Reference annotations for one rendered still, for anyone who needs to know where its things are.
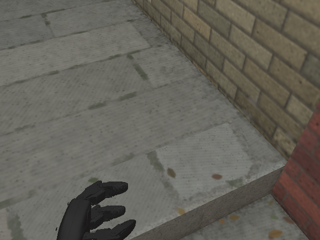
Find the left robot hand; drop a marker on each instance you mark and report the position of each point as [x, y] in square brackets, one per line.
[79, 217]

